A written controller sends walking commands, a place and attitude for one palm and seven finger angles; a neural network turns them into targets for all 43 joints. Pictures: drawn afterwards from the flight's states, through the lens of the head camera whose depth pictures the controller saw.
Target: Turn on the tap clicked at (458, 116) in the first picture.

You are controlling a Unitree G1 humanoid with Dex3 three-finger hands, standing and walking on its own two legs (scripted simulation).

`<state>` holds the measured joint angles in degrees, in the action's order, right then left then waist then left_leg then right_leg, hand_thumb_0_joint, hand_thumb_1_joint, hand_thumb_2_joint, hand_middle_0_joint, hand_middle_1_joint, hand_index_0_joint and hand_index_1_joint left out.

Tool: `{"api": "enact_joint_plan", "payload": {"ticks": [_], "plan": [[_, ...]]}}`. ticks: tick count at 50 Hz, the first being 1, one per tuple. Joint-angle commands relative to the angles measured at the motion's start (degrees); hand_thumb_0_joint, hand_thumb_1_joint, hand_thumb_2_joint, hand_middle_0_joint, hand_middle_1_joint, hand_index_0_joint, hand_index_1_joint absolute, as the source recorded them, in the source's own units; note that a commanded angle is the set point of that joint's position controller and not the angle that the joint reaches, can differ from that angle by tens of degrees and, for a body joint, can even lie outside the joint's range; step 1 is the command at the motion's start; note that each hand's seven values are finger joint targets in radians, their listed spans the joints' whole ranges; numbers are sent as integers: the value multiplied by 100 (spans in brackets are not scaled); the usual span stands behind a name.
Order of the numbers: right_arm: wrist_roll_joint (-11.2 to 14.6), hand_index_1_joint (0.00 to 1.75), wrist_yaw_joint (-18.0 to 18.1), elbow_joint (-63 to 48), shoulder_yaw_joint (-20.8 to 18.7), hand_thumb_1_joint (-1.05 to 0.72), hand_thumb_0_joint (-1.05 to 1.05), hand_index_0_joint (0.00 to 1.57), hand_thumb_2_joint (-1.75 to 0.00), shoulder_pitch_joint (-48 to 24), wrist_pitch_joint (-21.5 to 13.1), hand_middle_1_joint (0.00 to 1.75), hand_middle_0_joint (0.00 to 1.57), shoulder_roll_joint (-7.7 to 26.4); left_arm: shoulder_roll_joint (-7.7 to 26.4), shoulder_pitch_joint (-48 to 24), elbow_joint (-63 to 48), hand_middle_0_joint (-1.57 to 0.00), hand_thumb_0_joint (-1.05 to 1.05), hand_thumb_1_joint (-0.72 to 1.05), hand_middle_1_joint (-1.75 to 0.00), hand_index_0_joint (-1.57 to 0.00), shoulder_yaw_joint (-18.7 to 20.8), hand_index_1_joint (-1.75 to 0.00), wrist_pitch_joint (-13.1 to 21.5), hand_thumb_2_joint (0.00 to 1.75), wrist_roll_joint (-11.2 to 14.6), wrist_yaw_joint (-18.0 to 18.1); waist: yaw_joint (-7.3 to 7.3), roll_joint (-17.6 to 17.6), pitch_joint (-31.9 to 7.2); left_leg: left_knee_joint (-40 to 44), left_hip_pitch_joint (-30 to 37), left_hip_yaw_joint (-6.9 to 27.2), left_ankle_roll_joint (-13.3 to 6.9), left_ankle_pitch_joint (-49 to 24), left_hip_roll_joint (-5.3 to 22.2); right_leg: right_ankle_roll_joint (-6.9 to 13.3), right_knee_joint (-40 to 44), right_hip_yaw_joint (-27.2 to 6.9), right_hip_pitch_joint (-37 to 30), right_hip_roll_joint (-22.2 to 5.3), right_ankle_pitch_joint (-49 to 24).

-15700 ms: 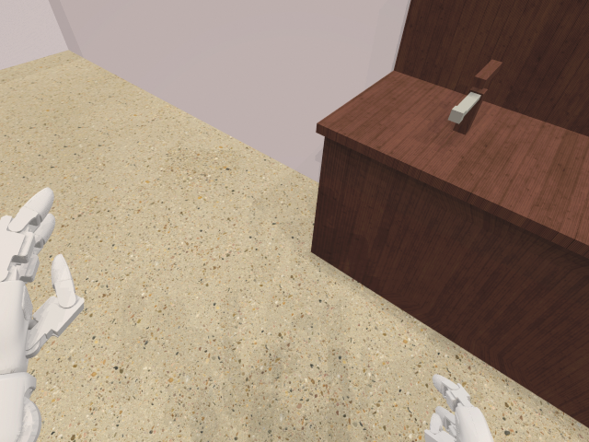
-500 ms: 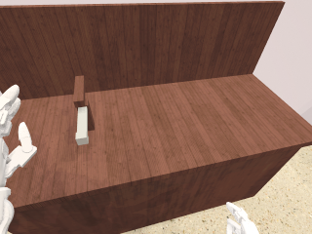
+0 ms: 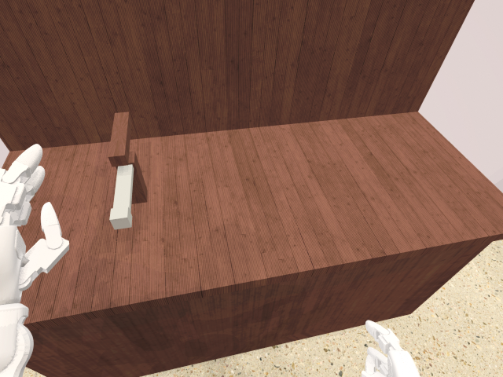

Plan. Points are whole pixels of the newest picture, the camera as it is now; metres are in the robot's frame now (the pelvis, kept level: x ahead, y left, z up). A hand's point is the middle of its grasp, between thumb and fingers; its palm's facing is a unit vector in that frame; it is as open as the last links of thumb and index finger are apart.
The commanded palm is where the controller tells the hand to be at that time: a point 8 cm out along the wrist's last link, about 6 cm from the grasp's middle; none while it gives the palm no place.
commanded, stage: come to a stop and stand still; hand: left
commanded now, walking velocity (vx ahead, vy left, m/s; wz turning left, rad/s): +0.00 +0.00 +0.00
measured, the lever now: (121, 218) +0.34 +0.26 +0.05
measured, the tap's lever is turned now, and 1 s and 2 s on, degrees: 0 0 0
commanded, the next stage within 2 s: look again from close up in 0.68 s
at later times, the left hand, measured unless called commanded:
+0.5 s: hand (100, 200) +0.29 +0.24 +0.16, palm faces +0.35 -0.85 -0.39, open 7.4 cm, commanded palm +0.23 +0.28 +0.18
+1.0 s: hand (96, 203) +0.28 +0.24 +0.17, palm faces +0.37 -0.85 -0.38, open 7.4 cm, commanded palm +0.22 +0.28 +0.18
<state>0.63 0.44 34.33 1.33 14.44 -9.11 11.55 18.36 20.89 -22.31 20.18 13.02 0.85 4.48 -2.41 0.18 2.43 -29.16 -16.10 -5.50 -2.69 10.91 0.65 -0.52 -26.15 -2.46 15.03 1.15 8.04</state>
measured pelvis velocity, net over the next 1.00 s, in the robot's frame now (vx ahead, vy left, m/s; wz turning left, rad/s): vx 0.06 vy -0.01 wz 0.02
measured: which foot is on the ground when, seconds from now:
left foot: down 0.00-1.00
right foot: down 0.00-1.00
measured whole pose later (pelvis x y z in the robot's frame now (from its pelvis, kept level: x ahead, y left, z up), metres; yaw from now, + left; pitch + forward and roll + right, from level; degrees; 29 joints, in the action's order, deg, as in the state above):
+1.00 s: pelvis +0.06 -0.01 +0.01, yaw +1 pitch +0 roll -1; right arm 1.2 2.5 32.3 1.3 12.2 -5.0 10.8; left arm 20.6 25.0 -26.8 19.4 10.1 2.8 5.5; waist -0.8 0.4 1.4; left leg -24.4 -12.5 -4.1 -2.0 12.2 0.3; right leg -0.1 -21.6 -1.6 11.1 1.2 10.7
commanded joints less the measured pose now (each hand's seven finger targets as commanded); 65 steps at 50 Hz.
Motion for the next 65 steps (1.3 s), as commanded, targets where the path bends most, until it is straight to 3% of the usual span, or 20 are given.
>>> {"api": "enact_joint_plan", "payload": {"ticks": [1, 4, 5, 6, 9, 11, 15, 16, 20, 21, 25, 26, 28, 35, 40, 50, 54, 60, 64, 65], "plan": [[33, 30, 133, -982, -291, -90, 0, 20, -90, -599, -321, 30, 20, 649, 1055, -667, -1420, -20, 0, 90, -30, -20, 487, -30, 365, 90, -14, 117, 143, -214, -415, 1292, -104, 1032, -32, 2329, 628, 200, 577, -518, 79, -277, 1528], [38, 30, 137, -1008, -314, -90, 0, 20, -90, -605, -357, 30, 20, 606, 1193, -600, -1640, -20, 0, 90, -30, -20, 613, -30, 393, 90, -26, 163, 110, -375, -424, 1173, -95, 972, -45, 1977, 581, 262, 602, -631, -36, -333, 1198], [56, 30, 136, -978, -282, -90, 0, 20, -90, -693, -362, 30, 20, 578, 1391, -595, -1758, -20, 0, 90, -30, -20, 789, -30, 414, 90, -24, 175, 98, -489, -433, 1214, -14, 969, -29, 1785, 617, 254, 561, -519, -40, -339, 949], [1, 30, 148, -950, -272, -90, 0, 20, -90, -608, -359, 30, 20, 591, 1225, -475, -1595, -20, 0, 90, -30, -20, 698, -30, 440, 90, 9, 170, 123, -372, -529, 1164, -79, 993, -38, 1569, 605, 255, 503, -486, -225, -338, 754], [48, 30, 140, -949, -363, -90, 0, 20, -90, -507, -356, 30, 20, 626, 1179, -82, -1354, -20, 0, 90, -30, -20, 729, -30, 405, 90, 53, 141, 126, -191, -664, 933, 185, 874, 32, 1295, 540, 299, 736, -729, -91, -430, 853], [36, 30, 130, -934, -319, -90, 0, 20, -90, -551, -325, 30, 20, 619, 1052, 75, -1244, -20, 0, 90, -30, -20, 615, -30, 391, 90, 82, 94, 162, -209, -567, 926, 215, 865, 30, 1116, 538, 290, 741, -631, 25, -412, 700], [93, 30, 150, -913, -324, -90, 0, 20, -90, -637, -297, 30, 20, 600, 1223, -30, -1479, -20, 0, 90, -30, -20, 714, -30, 352, 90, 92, 113, 144, -219, -805, 836, 547, 837, 60, 87, 603, 273, 537, -511, -188, -440, -314], [51, 30, 165, -894, -334, -90, 0, 20, -90, -598, -290, 30, 20, 646, 1116, -3, -1395, -20, 0, 90, -30, -20, 618, -30, 360, 90, 116, 100, 169, -106, -912, 812, 582, 852, 57, -172, 609, 269, 446, -473, -286, -442, -529], [97, 30, 196, -934, -337, -90, 0, 20, -90, -694, -232, 30, 20, 600, 1339, -12, -1776, -20, 0, 90, -30, -20, 763, -30, 293, 90, 140, 150, 151, -264, -1177, 615, 995, 788, 102, -1263, 633, 284, 312, -437, -465, -522, -1373], [61, 30, 198, -928, -345, -90, 0, 20, -90, -673, -218, 30, 20, 626, 1188, 29, -1796, -20, 0, 90, -30, -20, 636, -30, 307, 90, 153, 133, 171, -309, -1269, 601, 1054, 789, 109, -1478, 644, 300, 243, -416, -515, -518, -1496], [104, 30, 207, -1000, -321, -90, 0, 20, -90, -718, -118, 30, 20, 566, 1368, 256, -1985, -20, 0, 90, -30, -20, 803, -30, 231, 90, 193, 171, 157, -428, -1330, 502, 1260, 782, 201, -2260, 692, 298, 171, -304, -582, -529, -1847], [77, 30, 212, -986, -337, -90, 0, 20, -90, -676, -91, 30, 20, 599, 1220, 288, -1888, -20, 0, 90, -30, -20, 700, -30, 234, 90, 194, 156, 184, -371, -1306, 520, 1243, 782, 201, -2337, 707, 311, 140, -287, -570, -513, -1845], [83, 30, 223, -1028, -347, -90, 0, 20, -90, -656, -24, 30, 20, 588, 1236, 374, -1776, -20, 0, 90, -30, -20, 731, -30, 181, 90, 211, 174, 174, -484, -1250, 548, 1180, 800, 218, -2276, 745, 309, 210, -330, -592, -543, -1756], [126, 30, 248, -1091, -305, -90, 0, 20, -90, -711, 116, 30, 20, 574, 1173, 137, -1655, -20, 0, 90, -30, -20, 611, -30, 42, 90, 239, 161, 212, -308, -996, 649, 1034, 779, 170, -1752, 708, 281, 399, -339, -515, -540, -1676], [119, 30, 268, -1118, -294, -90, 0, 20, -90, -787, 116, 30, 20, 581, 1195, -179, -1853, -20, 0, 90, -30, -20, 511, -30, 35, 90, 202, 199, 194, -461, -922, 834, 938, 828, 134, -1059, 684, 275, 508, -393, -470, -538, -1163], [115, 30, 275, -1126, -309, -90, 0, 20, -90, -764, 125, 30, 20, 585, 1236, 258, -1594, -20, 0, 90, -30, -20, 678, -30, 34, 90, 231, 228, 187, -207, -901, 912, 717, 905, 96, -467, 650, 274, 673, -419, -517, -561, -778], [110, 30, 268, -1113, -343, -90, 0, 20, -90, -707, 127, 30, 20, 622, 1124, 231, -1498, -20, 0, 90, -30, -20, 574, -30, 45, 90, 215, 205, 199, -232, -879, 958, 667, 916, 78, -92, 655, 277, 739, -499, -418, -540, -491], [143, 30, 279, -1099, -324, -90, 0, 20, -90, -803, 76, 30, 20, 618, 1240, 43, -1734, -20, 0, 90, -30, -20, 582, -30, 84, 90, 183, 217, 197, -335, -788, 1040, 633, 948, 63, 98, 660, 261, 718, -432, -316, -527, -271], [117, 30, 308, -1128, -352, -90, 0, 20, -90, -737, 55, 30, 20, 608, 1180, -49, -1684, -20, 0, 90, -30, -20, 601, -30, 141, 90, 212, 249, 174, -280, -588, 1031, 611, 992, 99, 204, 881, 253, 637, -616, -78, -466, -247], [131, 30, 306, -1123, -336, -90, 0, 20, -90, -808, 52, 30, 20, 604, 1293, -133, -1822, -20, 0, 90, -30, -20, 689, -30, 173, 90, 211, 253, 168, -410, -571, 1048, 610, 1004, 103, 199, 940, 247, 552, -583, -33, -447, -245]]}}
